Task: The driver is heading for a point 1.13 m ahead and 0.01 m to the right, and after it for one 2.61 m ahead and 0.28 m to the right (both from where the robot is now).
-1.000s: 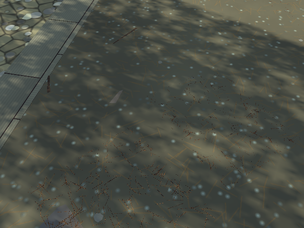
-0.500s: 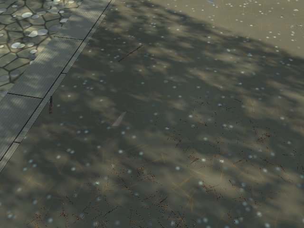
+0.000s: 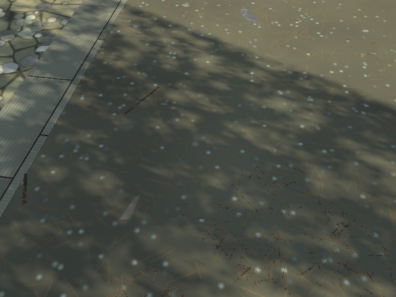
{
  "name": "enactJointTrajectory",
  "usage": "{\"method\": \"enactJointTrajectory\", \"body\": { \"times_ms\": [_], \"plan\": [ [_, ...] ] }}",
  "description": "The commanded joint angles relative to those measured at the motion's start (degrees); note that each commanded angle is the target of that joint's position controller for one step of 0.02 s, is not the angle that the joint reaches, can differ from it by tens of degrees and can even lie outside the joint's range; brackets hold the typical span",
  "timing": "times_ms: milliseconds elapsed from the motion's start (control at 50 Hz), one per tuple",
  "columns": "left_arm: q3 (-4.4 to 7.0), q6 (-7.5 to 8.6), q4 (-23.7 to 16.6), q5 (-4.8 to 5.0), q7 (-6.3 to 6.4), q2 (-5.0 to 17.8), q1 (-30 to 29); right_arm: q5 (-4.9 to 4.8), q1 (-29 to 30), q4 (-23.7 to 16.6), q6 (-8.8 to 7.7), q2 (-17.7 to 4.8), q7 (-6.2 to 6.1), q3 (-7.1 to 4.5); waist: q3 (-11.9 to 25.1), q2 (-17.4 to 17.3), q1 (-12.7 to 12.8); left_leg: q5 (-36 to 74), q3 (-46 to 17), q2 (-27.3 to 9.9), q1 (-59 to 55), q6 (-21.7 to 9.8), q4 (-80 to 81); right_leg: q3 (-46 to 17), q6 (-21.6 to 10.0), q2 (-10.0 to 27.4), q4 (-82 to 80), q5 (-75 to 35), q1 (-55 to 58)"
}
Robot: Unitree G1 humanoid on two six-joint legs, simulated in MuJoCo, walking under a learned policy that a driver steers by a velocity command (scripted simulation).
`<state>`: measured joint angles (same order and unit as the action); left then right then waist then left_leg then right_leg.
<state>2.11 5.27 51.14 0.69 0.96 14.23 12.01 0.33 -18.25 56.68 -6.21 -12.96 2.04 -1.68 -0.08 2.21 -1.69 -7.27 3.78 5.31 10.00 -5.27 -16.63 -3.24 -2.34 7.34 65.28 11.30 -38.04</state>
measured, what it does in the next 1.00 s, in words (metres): walks ahead: right foot, then left foot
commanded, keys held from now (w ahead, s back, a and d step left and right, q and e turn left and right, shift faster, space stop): w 1.00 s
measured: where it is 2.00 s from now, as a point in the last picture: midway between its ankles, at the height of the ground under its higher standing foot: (209, 173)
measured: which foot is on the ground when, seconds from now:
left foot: down 0.00-0.32, up 0.34-0.84, down 0.86-1.00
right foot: up 0.00-0.28, down 0.30-0.88, up 0.90-1.00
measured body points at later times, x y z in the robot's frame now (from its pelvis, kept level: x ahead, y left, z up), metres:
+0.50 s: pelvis +0.28 -0.08 +0.00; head +0.29 -0.10 +0.45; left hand +0.33 +0.18 -0.12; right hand +0.37 -0.35 -0.14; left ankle +0.28 +0.08 -0.66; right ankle +0.30 -0.16 -0.74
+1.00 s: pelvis +0.55 -0.01 -0.01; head +0.58 +0.00 +0.44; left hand +0.59 +0.25 -0.15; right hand +0.66 -0.28 -0.13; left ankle +0.61 +0.07 -0.74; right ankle +0.47 -0.17 -0.65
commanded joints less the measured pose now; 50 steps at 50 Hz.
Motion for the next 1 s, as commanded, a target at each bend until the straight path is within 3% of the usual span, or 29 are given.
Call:
{"method": "enactJointTrajectory", "body": {
  "times_ms": [20,100,200,240,260,280,300,320,340,360,380,400,420,460,520,640,740,800,820,840,860,880,900,920,940,960,1000],
  "plan": [
    [0.78,-0.18,-2.41,-0.73,0.39,2.63,2.00,-0.06,2.32,-3.12,-1.05,-7.52,-1.12,-1.17,-3.20,-4.38,2.70,4.01,-11.77,-15.91,6.28,-9.78,11.82,-0.06,1.55,2.38,-7.99,-9.24,-1.10],
    [0.38,0.50,-4.88,-0.18,-0.36,1.66,-7.37,-0.99,-2.34,-2.15,-0.28,-9.12,-2.01,-1.44,-3.14,-4.35,-0.70,4.87,-9.16,-15.13,0.99,-7.27,10.88,2.10,2.00,-0.19,-24.67,-17.56,0.60],
    [0.16,1.02,-7.73,0.57,-2.12,2.47,-14.37,-1.53,-6.54,-0.25,0.93,-9.71,-2.17,-1.80,-4.74,-5.13,-2.77,3.41,-10.22,-18.72,-8.36,-6.47,6.78,2.43,0.94,-1.85,-33.36,-12.42,0.42],
    [0.54,1.53,-8.07,0.58,-2.70,3.73,-13.05,-1.57,-6.03,-0.16,1.55,-10.39,-2.30,-2.15,-3.93,-5.90,-1.27,6.37,-11.01,-20.08,-10.89,-5.56,3.63,2.93,-0.67,-2.81,-35.72,-7.73,3.71],
    [1.09,1.76,-7.46,0.53,-2.78,4.79,-9.96,-1.53,-4.91,-0.39,1.86,-10.80,-2.32,-2.25,-2.28,-6.52,0.83,13.04,-10.46,-19.71,-11.01,-4.81,0.07,4.17,-1.63,-4.20,-36.88,-6.06,8.72],
    [2.31,1.91,-5.30,0.43,-2.63,6.79,-2.70,-1.27,-3.85,-0.73,2.18,-10.14,-2.30,-1.96,1.87,-6.08,4.59,22.52,-8.16,-17.02,-9.95,-3.50,-8.57,5.71,-3.05,-6.18,-38.13,-5.61,18.33],
    [3.88,2.03,-2.32,0.09,-2.18,10.89,9.00,-0.45,-3.30,-1.90,2.17,-7.92,-2.27,-1.00,10.13,-3.15,9.03,20.96,-4.94,-13.52,-1.87,-1.50,-24.03,0.39,-6.20,-1.39,-36.50,-7.10,35.20],
    [5.56,1.54,-0.77,-0.83,-2.04,17.57,16.84,-0.23,-9.17,-2.94,0.94,-1.31,-1.72,1.04,18.67,11.09,8.21,-0.54,-0.56,-3.86,22.56,3.18,-47.73,-24.39,-15.16,13.09,-39.68,-0.93,58.85],
    [4.30,1.46,-0.49,-0.71,-2.27,13.16,17.76,-1.14,-9.29,-2.04,-0.67,-3.18,-1.43,0.80,22.44,12.79,8.50,-24.03,-9.42,-2.40,31.07,2.66,-57.27,-39.46,-17.31,16.25,-47.73,3.71,61.56],
    [3.08,1.60,-1.37,-0.40,-2.27,9.56,12.49,-2.69,-3.98,-3.54,-1.52,-8.83,-1.20,-0.70,13.83,8.67,7.46,-20.80,-10.63,-6.09,35.96,1.34,-60.78,-31.55,-13.95,14.38,-48.18,3.94,54.55],
    [2.31,1.46,-2.81,-0.31,-2.26,7.45,6.70,-2.80,-0.10,-4.61,-1.64,-9.30,-1.41,-0.86,8.89,4.51,5.72,-15.11,-8.89,-9.41,34.90,0.94,-59.03,-22.95,-11.99,12.10,-49.16,-0.37,46.06],
    [1.70,1.38,-3.41,-0.48,-2.56,5.63,2.79,-2.00,1.89,-4.89,-1.28,-8.52,-1.78,-1.08,5.05,1.21,4.09,-10.99,-7.91,-11.37,32.61,1.25,-55.26,-17.20,-11.01,9.53,-51.41,-4.42,38.38],
    [1.25,1.51,-3.44,-0.81,-2.81,4.24,1.06,-1.42,1.47,-4.82,-0.45,-7.72,-2.06,-1.43,3.18,1.83,2.18,-8.18,-8.06,-13.08,29.08,1.47,-51.74,-12.82,-9.88,7.21,-53.50,-6.74,33.31],
    [1.28,1.76,-2.14,-0.98,-3.08,4.10,2.00,-1.22,-0.62,-4.14,1.05,-5.06,-2.18,-1.26,2.00,2.44,0.61,-5.59,-7.13,-13.38,25.45,2.23,-49.16,-8.48,-10.19,5.26,-56.07,-11.09,28.84],
    [1.89,1.84,-0.24,-1.03,-2.31,6.31,5.22,-0.77,3.46,-5.86,1.72,-5.14,-2.44,-1.62,-0.23,0.92,0.67,0.34,-6.87,-13.75,30.26,3.52,-42.67,-4.96,-10.91,5.12,-57.59,-17.77,29.60],
    [1.93,0.94,1.96,-0.34,-0.87,7.33,10.10,-0.91,16.17,-9.58,1.14,-3.64,-1.67,-1.26,-2.90,1.16,4.08,13.69,-4.64,-11.67,30.17,4.09,-22.76,-0.42,-8.89,3.59,-59.26,-14.75,32.42],
    [2.34,-0.13,4.63,0.18,-0.44,7.79,14.06,-1.49,23.23,-12.39,0.52,-3.95,-0.23,-0.94,-5.60,1.25,5.76,10.53,-4.52,-10.53,31.88,2.64,-15.44,-0.76,-8.56,6.90,-56.52,-14.46,40.99],
    [2.89,-0.89,4.88,0.33,-0.09,8.78,12.78,-1.54,21.65,-12.74,-0.08,-5.44,0.58,-1.42,-3.98,2.18,3.62,4.48,-3.27,-8.88,26.42,0.60,-13.06,-0.67,-7.30,8.21,-51.88,-22.73,44.01],
    [3.04,-1.13,4.62,0.27,-0.07,9.34,11.57,-1.49,18.12,-11.91,-0.22,-6.70,0.53,-2.08,-1.60,3.10,1.48,3.09,-1.66,-7.02,20.12,-0.29,-12.67,0.05,-6.63,7.59,-47.89,-31.86,43.72],
    [2.82,-1.47,4.33,0.11,-0.09,8.84,10.37,-1.38,10.34,-9.48,-0.23,-8.65,0.27,-3.31,2.87,2.83,-2.56,3.38,0.08,-4.86,9.43,-1.62,-11.84,2.06,-5.39,5.04,-38.95,-39.83,41.77],
    [2.08,-1.52,3.38,-0.47,-0.13,7.30,9.98,-1.08,-0.57,-6.50,-0.16,-12.08,-0.23,-4.73,10.26,0.47,-6.68,4.91,-4.61,-8.99,-7.74,-4.25,-13.79,4.22,-3.49,1.88,-24.67,-34.36,32.54],
    [0.18,-0.47,2.77,-0.72,-0.83,1.01,16.63,-0.01,-8.63,-4.96,0.23,-17.83,-0.60,-6.19,19.44,-12.60,-5.32,-2.93,-30.05,-24.21,-31.71,-13.30,-11.25,6.42,0.91,-7.49,-0.57,-9.60,8.32],
    [-0.03,1.16,3.61,-0.07,-1.19,1.15,16.40,-0.51,-8.73,-4.80,0.38,-14.51,-0.47,-4.95,23.67,-16.48,-5.26,-7.58,-46.68,-28.33,-34.46,-15.30,-1.58,-2.29,0.69,-10.73,9.60,20.81,-0.45],
    [1.45,2.11,2.03,1.58,-1.44,6.56,11.08,-1.03,-3.99,-5.34,0.22,-11.27,-0.48,-3.91,15.10,-13.04,-4.67,-9.81,-39.38,-26.33,-27.54,-11.91,-0.63,-3.97,-0.57,-6.92,13.58,18.63,-5.79],
    [1.61,2.41,0.62,1.96,-1.20,7.47,6.63,-1.04,1.49,-6.74,0.23,-9.15,-0.54,-3.22,9.02,-8.91,-2.98,-6.73,-30.92,-24.38,-18.12,-9.77,0.55,-1.88,-1.26,-3.52,11.64,13.07,-5.69],
    [1.92,2.12,0.25,1.17,-0.71,7.06,4.35,-0.57,5.55,-7.26,0.13,-7.24,-0.26,-2.62,4.68,-5.12,-1.06,-2.46,-24.87,-21.97,-9.08,-8.57,2.73,-0.76,-1.17,-1.17,7.76,8.45,-3.05],
    [2.25,0.39,0.83,0.40,-0.22,4.76,6.67,0.22,7.78,-6.87,-0.25,-5.09,0.15,-1.99,2.50,-7.21,2.34,1.13,-18.15,-18.45,0.00,-7.31,6.36,-1.06,-1.04,1.29,2.57,4.05,3.96]
  ]
}}
Velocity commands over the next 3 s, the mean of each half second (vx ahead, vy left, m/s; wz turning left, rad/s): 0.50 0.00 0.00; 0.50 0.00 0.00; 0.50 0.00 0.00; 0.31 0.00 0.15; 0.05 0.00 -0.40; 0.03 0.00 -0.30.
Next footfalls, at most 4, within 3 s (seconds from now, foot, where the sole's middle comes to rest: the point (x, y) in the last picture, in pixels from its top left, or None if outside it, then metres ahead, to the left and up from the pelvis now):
0.30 right None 0.34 -0.17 -0.78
0.86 left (179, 260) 0.65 0.07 -0.78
1.42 right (236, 187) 0.97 -0.16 -0.78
1.92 left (179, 149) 1.18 0.08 -0.78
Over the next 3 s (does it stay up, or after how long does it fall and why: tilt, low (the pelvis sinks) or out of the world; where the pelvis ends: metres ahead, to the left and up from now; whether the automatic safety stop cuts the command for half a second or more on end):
stays up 1.11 -0.06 -0.01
